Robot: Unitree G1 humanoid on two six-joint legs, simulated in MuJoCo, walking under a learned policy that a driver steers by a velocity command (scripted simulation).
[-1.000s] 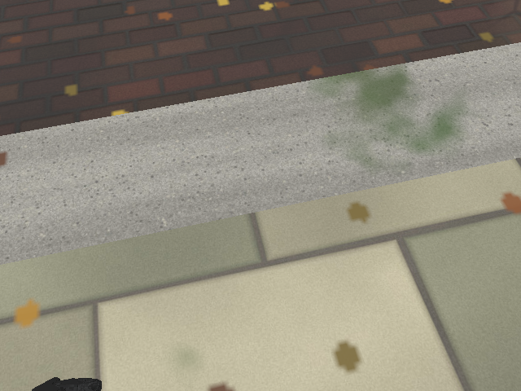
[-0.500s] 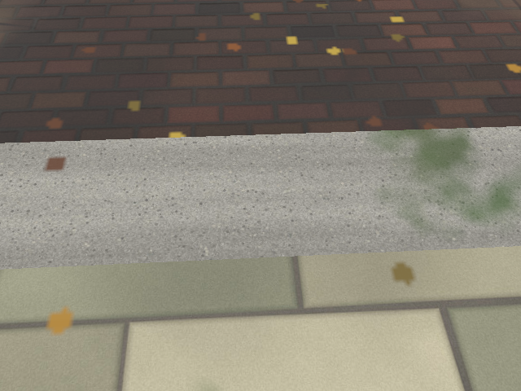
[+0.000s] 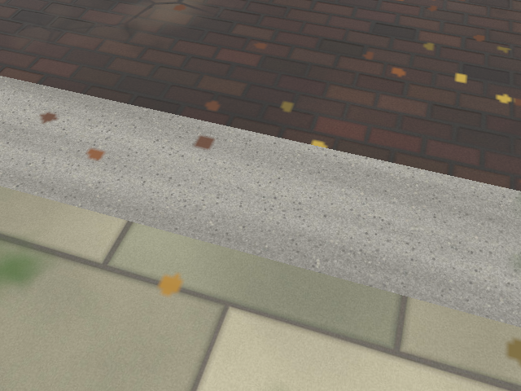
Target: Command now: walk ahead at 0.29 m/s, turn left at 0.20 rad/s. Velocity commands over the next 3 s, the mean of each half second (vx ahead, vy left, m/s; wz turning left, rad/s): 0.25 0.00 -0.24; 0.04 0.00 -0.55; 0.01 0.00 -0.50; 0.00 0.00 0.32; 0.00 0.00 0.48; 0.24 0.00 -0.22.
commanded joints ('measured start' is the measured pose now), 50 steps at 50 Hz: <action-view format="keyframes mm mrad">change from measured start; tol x32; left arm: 1 -31 150 29 -21 -24 -22 -24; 50 -33 198 71 -176 4 43 15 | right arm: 1 92 -84 -26 -12 -3 -35 3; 50 -11 -140 -41 -70 -60 -75 -43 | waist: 1 -88 -90 -20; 20 -64 103 -2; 26 27 -144 -500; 30 -63 -24 -102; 50 -17 153 -90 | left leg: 1 247 -67 67 -261 117 68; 4 589 394 -560 -395 78 310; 22 344 195 143 -121 1046 123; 24 107 74 164 332 610 18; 25 -244 -120 67 719 -369 -54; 26 -253 -119 -148 818 -337 -45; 50 167 286 -399 -323 461 243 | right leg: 1 -113 -197 193 -83 -39 -169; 5 -690 -8 210 752 -320 -2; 22 -253 98 83 234 130 -49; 25 435 -274 718 163 933 -395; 29 30 -167 594 -71 239 -288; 43 -139 -52 638 -15 77 -195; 50 -479 143 329 784 -269 57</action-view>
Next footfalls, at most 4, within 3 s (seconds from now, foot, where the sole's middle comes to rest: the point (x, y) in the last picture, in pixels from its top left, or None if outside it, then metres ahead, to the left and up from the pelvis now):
0.04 left None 0.04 0.13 -0.78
0.48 right None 0.29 -0.09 -0.78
0.92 left None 0.37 0.12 -0.78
1.34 right None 0.19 -0.08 -0.78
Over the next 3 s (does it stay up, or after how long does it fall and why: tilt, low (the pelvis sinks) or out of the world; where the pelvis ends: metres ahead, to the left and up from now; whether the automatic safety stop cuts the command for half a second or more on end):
stays up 0.29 -0.03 -0.01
